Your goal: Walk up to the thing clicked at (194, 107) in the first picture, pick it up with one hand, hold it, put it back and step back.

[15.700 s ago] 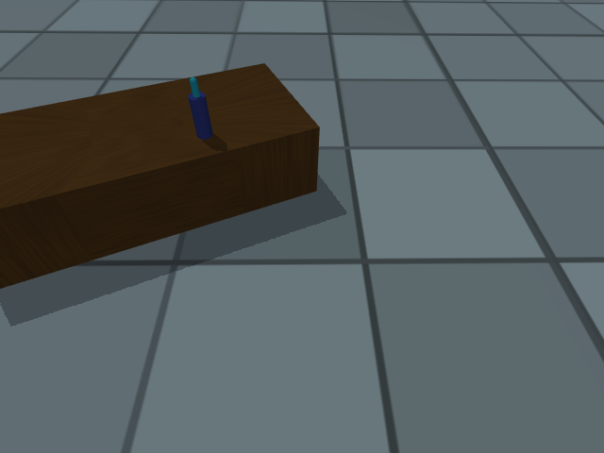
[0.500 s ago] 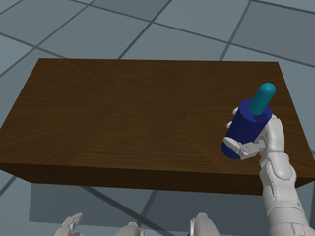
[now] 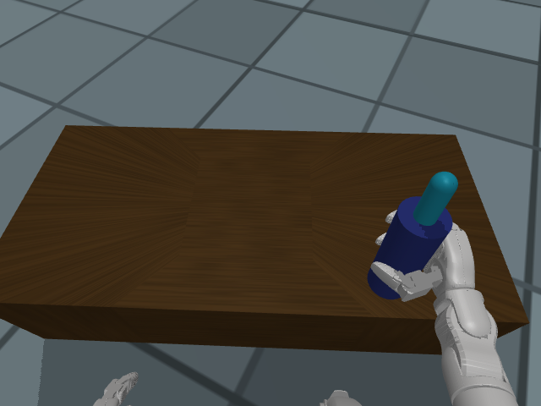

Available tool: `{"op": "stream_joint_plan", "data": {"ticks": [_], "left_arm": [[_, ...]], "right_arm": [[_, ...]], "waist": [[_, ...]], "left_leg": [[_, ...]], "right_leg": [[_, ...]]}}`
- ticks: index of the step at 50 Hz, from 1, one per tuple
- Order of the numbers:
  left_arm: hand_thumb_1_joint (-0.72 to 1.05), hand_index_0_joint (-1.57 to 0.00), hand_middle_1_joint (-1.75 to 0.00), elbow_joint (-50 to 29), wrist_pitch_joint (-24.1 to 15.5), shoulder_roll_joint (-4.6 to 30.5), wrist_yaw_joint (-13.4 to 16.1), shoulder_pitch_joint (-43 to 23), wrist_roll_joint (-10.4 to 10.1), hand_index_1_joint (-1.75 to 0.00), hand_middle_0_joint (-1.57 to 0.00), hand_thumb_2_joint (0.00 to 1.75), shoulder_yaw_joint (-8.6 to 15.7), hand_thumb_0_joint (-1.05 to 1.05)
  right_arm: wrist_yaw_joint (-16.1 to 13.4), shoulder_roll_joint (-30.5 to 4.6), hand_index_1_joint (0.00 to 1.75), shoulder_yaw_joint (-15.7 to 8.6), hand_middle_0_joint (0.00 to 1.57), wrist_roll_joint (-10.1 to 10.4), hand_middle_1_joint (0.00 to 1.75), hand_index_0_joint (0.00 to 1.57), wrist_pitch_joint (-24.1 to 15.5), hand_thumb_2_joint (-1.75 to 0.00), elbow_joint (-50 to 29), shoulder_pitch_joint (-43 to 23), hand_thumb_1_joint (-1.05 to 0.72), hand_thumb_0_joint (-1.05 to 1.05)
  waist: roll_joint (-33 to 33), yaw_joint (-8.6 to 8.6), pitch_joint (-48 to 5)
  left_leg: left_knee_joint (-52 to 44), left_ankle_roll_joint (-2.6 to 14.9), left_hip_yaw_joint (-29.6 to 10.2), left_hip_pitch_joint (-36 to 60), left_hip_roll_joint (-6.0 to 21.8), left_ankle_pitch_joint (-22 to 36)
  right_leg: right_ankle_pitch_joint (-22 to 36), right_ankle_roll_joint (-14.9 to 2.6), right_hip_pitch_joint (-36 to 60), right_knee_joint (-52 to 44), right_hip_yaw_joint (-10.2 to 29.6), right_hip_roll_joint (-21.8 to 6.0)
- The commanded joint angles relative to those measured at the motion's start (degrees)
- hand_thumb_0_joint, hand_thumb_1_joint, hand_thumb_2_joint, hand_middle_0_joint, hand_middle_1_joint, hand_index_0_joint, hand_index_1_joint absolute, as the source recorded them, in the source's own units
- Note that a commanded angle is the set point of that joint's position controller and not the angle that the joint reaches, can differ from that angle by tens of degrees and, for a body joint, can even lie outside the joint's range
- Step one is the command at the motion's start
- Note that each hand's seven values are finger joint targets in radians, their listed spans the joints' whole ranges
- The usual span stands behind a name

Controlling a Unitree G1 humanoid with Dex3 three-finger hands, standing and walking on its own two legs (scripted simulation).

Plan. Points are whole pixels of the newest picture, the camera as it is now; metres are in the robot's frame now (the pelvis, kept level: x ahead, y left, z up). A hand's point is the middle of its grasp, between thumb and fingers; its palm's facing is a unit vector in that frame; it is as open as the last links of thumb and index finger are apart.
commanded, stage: lift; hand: right
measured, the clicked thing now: (411, 239) +0.34 -0.16 +0.08
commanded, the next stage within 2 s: hold in 0.16 s
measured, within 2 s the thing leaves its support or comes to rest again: neither
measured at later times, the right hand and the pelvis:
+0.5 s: hand (404, 256) +0.33 -0.16 +0.05, palm faces +0.01 +1.00 +0.01, open 9.3 cm; pelvis +0.00 +0.00 +0.01, yaw +0 degrees
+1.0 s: hand (407, 255) +0.33 -0.16 +0.06, palm faces +0.01 +1.00 +0.01, open 9.3 cm; pelvis +0.00 +0.00 +0.02, yaw +0 degrees
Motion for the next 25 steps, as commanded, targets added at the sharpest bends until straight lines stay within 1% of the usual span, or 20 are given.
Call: {"op": "stream_joint_plan", "data": {"ticks": [1, 2, 4, 5, 6, 7, 8, 9, 10, 11, 13, 14, 15, 16, 18, 19, 21, 22, 23, 25], "left_arm": [[0.9, -0.19, -0.29, -6.28, -2.03, 8.63, 0.83, 0.12, 0.18, -0.29, -0.18, 0.89, 3.52, 0.0], [0.9, -0.19, -0.29, -6.34, -1.97, 7.76, 0.83, -0.49, 0.18, -0.29, -0.18, 0.89, 2.77, 0.0], [0.9, -0.19, -0.3, -6.49, -2.04, 8.22, 0.89, -0.58, 0.09, -0.29, -0.18, 0.89, 3.1, 0.0], [0.9, -0.19, -0.29, -6.77, -1.95, 7.76, 0.81, -1.14, 0.07, -0.29, -0.18, 0.89, 2.63, 0.0], [0.9, -0.19, -0.3, -6.73, -2.07, 8.67, 0.92, -1.1, 0.19, -0.29, -0.18, 0.89, 3.42, 0.0], [0.9, -0.19, -0.3, -6.61, -2.15, 8.81, 0.96, -1.08, 0.19, -0.29, -0.18, 0.89, 3.5, 0.0], [0.9, -0.19, -0.3, -6.75, -2.13, 8.29, 0.91, -1.14, 0.16, -0.29, -0.19, 0.9, 3.22, 0.0], [0.9, -0.19, -0.3, -6.64, -2.12, 7.86, 0.89, -1.19, 0.15, -0.29, -0.19, 0.89, 2.87, 0.0], [0.89, -0.19, -0.3, -6.82, -2.05, 7.89, 0.97, -1.43, 0.11, -0.29, -0.19, 0.9, 2.87, 0.0], [0.89, -0.19, -0.3, -6.72, -2.11, 7.64, 0.97, -1.2, 0.08, -0.29, -0.19, 0.9, 2.76, 0.0], [0.89, -0.19, -0.3, -6.74, -2.06, 7.45, 0.97, -1.68, 0.04, -0.29, -0.19, 0.9, 2.54, 0.0], [0.89, -0.19, -0.29, -6.35, -2.04, 8.62, 1.03, -0.81, 0.11, -0.3, -0.19, 0.9, 3.48, 0.0], [0.89, -0.19, -0.3, -6.56, -2.0, 7.73, 0.85, -1.49, 0.15, -0.3, -0.19, 0.9, 2.86, 0.0], [0.89, -0.19, -0.3, -6.47, -2.0, 8.37, 0.83, -2.07, 0.15, -0.3, -0.19, 0.9, 3.13, 0.0], [0.89, -0.19, -0.3, -6.94, -1.9, 7.93, 0.74, -1.75, 0.12, -0.3, -0.19, 0.9, 2.87, 0.0], [0.89, -0.19, -0.3, -6.96, -1.84, 7.38, 0.69, -2.4, 0.05, -0.3, -0.19, 0.9, 2.38, 0.0], [0.89, -0.19, -0.3, -7.04, -2.01, 8.1, 0.73, -2.04, 0.12, -0.3, -0.19, 0.9, 3.11, 0.0], [0.89, -0.19, -0.3, -7.28, -1.96, 8.53, 0.7, -2.07, 0.16, -0.3, -0.19, 0.9, 3.33, 0.0], [0.89, -0.19, -0.3, -7.23, -1.96, 8.4, 0.76, -1.83, 0.25, -0.3, -0.19, 0.91, 3.44, 0.0], [0.89, -0.19, -0.3, -6.96, -1.94, 7.56, 0.79, -2.32, 0.1, -0.3, -0.19, 0.91, 2.62, 0.0]], "right_arm": [[-0.55, -7.99, 1.45, -3.08, 1.33, 1.34, 1.45, 1.36, -5.15, -1.35, -15.83, -17.04, -0.36, 0.0], [-0.54, -7.13, 1.45, -2.12, 1.33, 1.13, 1.45, 1.36, -5.15, -1.34, -14.86, -16.68, -0.36, 0.0], [-0.61, -7.58, 1.44, -2.7, 1.32, 1.29, 1.44, 1.35, -5.27, -1.34, -15.64, -16.91, -0.36, 0.0], [-0.64, -6.81, 1.45, -1.89, 1.33, 1.27, 1.45, 1.36, -5.24, -1.35, -15.46, -16.31, -0.37, 0.0], [-0.58, -8.03, 1.46, -2.66, 1.34, 1.28, 1.46, 1.37, -5.38, -1.36, -17.26, -17.14, -0.38, 0.0], [-0.63, -6.84, 1.46, -2.01, 1.34, 1.21, 1.46, 1.37, -5.1, -1.36, -15.37, -15.73, -0.39, 0.0], [-0.67, -6.47, 1.46, -1.38, 1.34, 1.29, 1.46, 1.37, -5.16, -1.36, -16.89, -15.07, -0.39, 0.0], [-0.65, -7.29, 1.46, -1.93, 1.33, 1.32, 1.46, 1.36, -5.41, -1.35, -17.64, -16.65, -0.36, 0.0], [-0.7, -7.97, 1.46, -2.56, 1.33, 1.31, 1.46, 1.36, -5.3, -1.36, -17.78, -16.1, -0.36, 0.0], [-0.62, -6.57, 1.46, -1.3, 1.34, 1.28, 1.46, 1.36, -4.98, -1.35, -16.2, -14.84, -0.35, 0.0], [-0.81, -6.81, 1.47, -1.77, 1.34, 1.46, 1.47, 1.37, -4.87, -1.36, -17.3, -15.66, -0.35, 0.0], [-0.8, -6.86, 1.45, -2.08, 1.34, 1.37, 1.45, 1.37, -4.54, -1.32, -15.18, -13.79, -0.32, 0.0], [-0.81, -5.96, 1.43, -1.32, 1.33, 1.39, 1.43, 1.35, -4.49, -1.3, -15.9, -14.16, -0.33, 0.0], [-0.88, -6.35, 1.43, -1.61, 1.33, 1.4, 1.43, 1.35, -4.41, -1.3, -15.17, -14.19, -0.33, 0.0], [-1.06, -6.21, 1.43, -1.13, 1.34, 1.09, 1.43, 1.36, -4.76, -1.31, -17.47, -15.51, -0.34, 0.0], [-1.16, -5.83, 1.43, -0.79, 1.34, 1.13, 1.43, 1.36, -4.88, -1.3, -16.99, -14.82, -0.36, 0.0], [-1.28, -6.77, 1.42, -1.64, 1.32, 1.26, 1.42, 1.34, -4.85, -1.3, -18.36, -14.35, -0.33, 0.0], [-1.22, -6.47, 1.42, -1.77, 1.33, 1.13, 1.42, 1.35, -4.5, -1.3, -16.73, -11.86, -0.35, 0.0], [-1.26, -6.1, 1.43, -1.09, 1.33, 1.17, 1.43, 1.35, -4.7, -1.3, -18.36, -13.21, -0.32, 0.0], [-1.47, -6.28, 1.42, -1.06, 1.32, 1.29, 1.42, 1.34, -4.86, -1.3, -18.97, -15.29, -0.31, 0.0]], "waist": [[-0.9, -0.2, -19.88], [-1.27, -0.12, -17.59], [-0.61, -0.34, -18.47], [-0.77, -0.2, -17.13], [-2.52, -0.74, -18.5], [-1.4, -0.16, -17.86], [-0.76, -0.76, -18.06], [-0.78, -0.6, -18.99], [-1.15, -1.04, -19.17], [-0.08, -0.55, -18.04], [0.76, -0.67, -17.54], [0.95, -0.38, -18.02], [0.63, -0.63, -17.12], [-0.29, -0.75, -15.38], [-1.0, -0.73, -17.3], [-1.06, -1.18, -15.5], [-1.15, -1.38, -17.74], [-0.39, -1.1, -17.72], [-0.58, -0.83, -18.06], [-0.53, -0.79, -16.69]], "left_leg": [[-8.35, 1.23, 0.73, 2.9, -1.18, 21.41], [-8.84, 1.19, 0.55, 2.59, -1.04, 21.0], [-9.11, 1.27, 0.52, 2.8, -1.07, 20.37], [-9.32, 1.37, 0.71, 2.74, -1.09, 19.6], [-9.76, 1.33, 0.4, 3.45, -0.91, 19.51], [-9.66, 1.42, 0.84, 3.2, -1.04, 18.96], [-9.71, 1.34, 0.82, 4.16, -1.05, 19.91], [-10.06, 1.06, 0.44, 4.67, -0.89, 21.24], [-10.07, 1.01, 0.26, 5.15, -0.74, 22.4], [-10.13, 0.89, 0.56, 5.27, -0.84, 22.74], [-10.76, 0.55, -0.09, 5.91, -0.58, 23.72], [-10.65, 0.59, 0.16, 6.04, -0.66, 24.1], [-10.75, 0.81, 0.4, 5.88, -0.73, 22.78], [-11.02, 1.07, 0.59, 4.57, -0.84, 20.47], [-11.11, 1.35, 0.78, 4.79, -0.99, 19.7], [-11.43, 1.28, 0.63, 4.98, -0.88, 19.39], [-11.52, 1.19, 0.68, 6.2, -0.93, 20.75], [-11.48, 1.14, 0.74, 6.42, -0.91, 21.09], [-11.42, 1.07, 0.83, 6.73, -0.88, 21.78], [-11.66, 1.05, 0.55, 5.86, -0.87, 21.61]], "right_leg": [[14.86, -2.02, 20.55, -6.38, 0.31, 2.11], [14.33, -2.04, 20.03, -6.49, 0.0, 2.17], [13.85, -2.01, 20.78, -6.97, 0.14, 2.07], [13.21, -1.86, 20.67, -7.59, 0.18, 2.09], [12.99, -1.74, 21.38, -7.53, -0.12, 2.27], [12.66, -1.64, 21.64, -8.03, 0.17, 2.11], [13.53, -1.73, 21.54, -8.12, 0.15, 2.17], [14.33, -2.0, 21.94, -7.6, -0.09, 2.26], [15.38, -1.95, 22.1, -7.52, -0.24, 2.33], [15.56, -2.08, 21.98, -7.65, -0.18, 2.32], [15.45, -2.32, 21.46, -7.54, -0.5, 2.41], [15.78, -2.29, 21.76, -7.71, -0.46, 2.45], [15.11, -2.16, 21.3, -8.3, -0.37, 2.4], [13.7, -1.91, 21.44, -8.88, -0.25, 2.29], [13.83, -1.73, 23.15, -9.52, -0.02, 2.2], [13.23, -1.73, 22.75, -9.61, -0.28, 2.25], [14.54, -1.73, 23.36, -9.6, -0.17, 2.37], [14.85, -1.76, 23.71, -9.67, -0.23, 2.37], [15.43, -1.8, 23.92, -9.64, -0.17, 2.35], [15.26, -1.92, 24.0, -9.75, -0.26, 2.21]]}}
